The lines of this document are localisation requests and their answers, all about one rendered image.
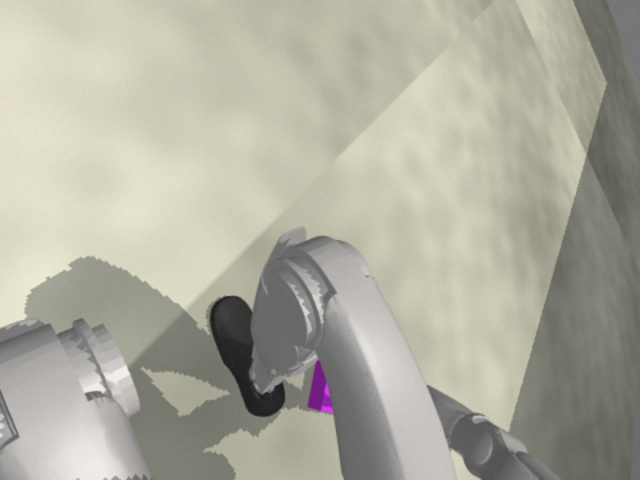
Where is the right robot foot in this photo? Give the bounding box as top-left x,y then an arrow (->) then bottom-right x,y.
210,296 -> 285,417

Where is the right robot arm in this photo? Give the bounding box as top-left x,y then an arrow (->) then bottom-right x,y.
451,413 -> 561,480

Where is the right robot hand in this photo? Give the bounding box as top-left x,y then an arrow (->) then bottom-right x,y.
427,385 -> 474,451

